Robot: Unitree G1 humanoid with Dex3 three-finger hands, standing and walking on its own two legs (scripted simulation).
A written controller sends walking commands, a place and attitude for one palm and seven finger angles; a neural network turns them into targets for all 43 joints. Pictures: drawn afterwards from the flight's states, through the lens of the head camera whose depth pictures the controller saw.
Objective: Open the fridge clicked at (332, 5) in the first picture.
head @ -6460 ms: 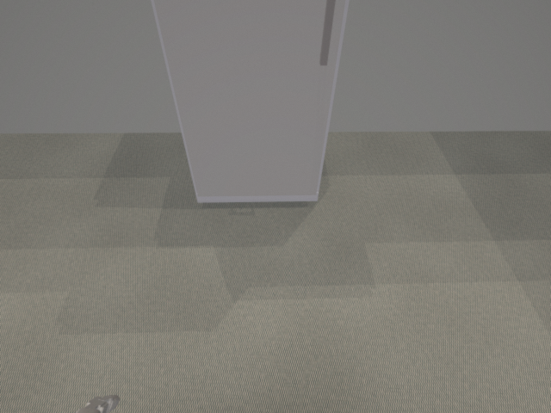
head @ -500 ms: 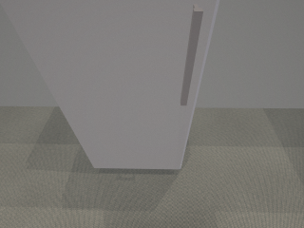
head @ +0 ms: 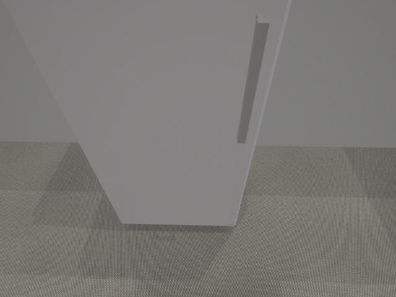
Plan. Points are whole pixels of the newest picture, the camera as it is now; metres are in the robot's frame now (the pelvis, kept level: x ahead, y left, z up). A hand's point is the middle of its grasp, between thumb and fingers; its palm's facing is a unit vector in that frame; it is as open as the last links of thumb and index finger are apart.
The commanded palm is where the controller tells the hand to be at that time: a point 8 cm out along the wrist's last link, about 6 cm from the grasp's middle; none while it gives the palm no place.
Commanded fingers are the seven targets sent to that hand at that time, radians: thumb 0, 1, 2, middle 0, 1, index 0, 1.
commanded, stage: shuffle to correct the standing spot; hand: right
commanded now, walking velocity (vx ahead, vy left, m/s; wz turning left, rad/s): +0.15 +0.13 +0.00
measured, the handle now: (248, 88) +0.56 -0.09 +0.15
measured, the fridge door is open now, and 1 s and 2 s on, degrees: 0 0 0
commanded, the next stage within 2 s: come to a stop and stand still in 0.24 s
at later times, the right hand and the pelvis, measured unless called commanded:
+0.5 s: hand out of the picture -0.03 -0.10 -0.19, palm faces +0.08 +0.99 -0.10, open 7.4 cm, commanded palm none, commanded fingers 0.00 -0.90 -0.90 0.20 0.30 0.20 0.30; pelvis +0.09 +0.03 -0.02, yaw +0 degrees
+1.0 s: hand out of the picture +0.11 -0.08 -0.17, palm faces +0.04 +0.97 -0.24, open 7.3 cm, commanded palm none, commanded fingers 0.00 -0.90 -0.90 0.20 0.30 0.20 0.30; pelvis +0.05 +0.10 -0.01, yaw +0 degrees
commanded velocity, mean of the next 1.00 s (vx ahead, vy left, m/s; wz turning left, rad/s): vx -0.01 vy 0.04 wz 0.00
